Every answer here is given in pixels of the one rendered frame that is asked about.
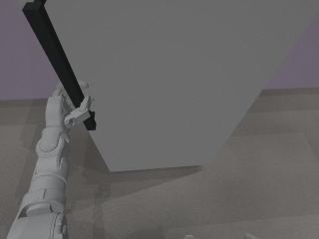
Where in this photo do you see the left robot upper arm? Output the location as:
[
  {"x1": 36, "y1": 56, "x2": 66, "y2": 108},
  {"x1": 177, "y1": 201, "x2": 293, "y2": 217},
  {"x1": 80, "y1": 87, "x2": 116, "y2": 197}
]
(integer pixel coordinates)
[{"x1": 9, "y1": 212, "x2": 69, "y2": 239}]

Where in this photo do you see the handle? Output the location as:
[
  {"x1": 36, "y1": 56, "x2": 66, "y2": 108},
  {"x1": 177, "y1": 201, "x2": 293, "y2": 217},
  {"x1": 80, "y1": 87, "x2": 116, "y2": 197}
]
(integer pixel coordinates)
[{"x1": 22, "y1": 0, "x2": 97, "y2": 130}]

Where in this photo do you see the robot left forearm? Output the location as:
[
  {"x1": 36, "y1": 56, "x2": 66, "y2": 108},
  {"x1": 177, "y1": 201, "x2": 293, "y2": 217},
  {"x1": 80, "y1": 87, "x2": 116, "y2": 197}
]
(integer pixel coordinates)
[{"x1": 6, "y1": 126, "x2": 71, "y2": 239}]

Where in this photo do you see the robot left hand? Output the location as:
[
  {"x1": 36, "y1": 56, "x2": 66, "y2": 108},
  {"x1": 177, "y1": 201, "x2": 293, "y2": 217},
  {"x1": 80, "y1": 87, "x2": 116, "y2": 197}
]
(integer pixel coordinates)
[{"x1": 45, "y1": 80, "x2": 95, "y2": 133}]

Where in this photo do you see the fridge door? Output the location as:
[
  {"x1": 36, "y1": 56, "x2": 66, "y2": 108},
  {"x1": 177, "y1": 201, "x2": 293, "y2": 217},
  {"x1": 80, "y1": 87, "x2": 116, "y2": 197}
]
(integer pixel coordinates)
[{"x1": 17, "y1": 0, "x2": 319, "y2": 172}]

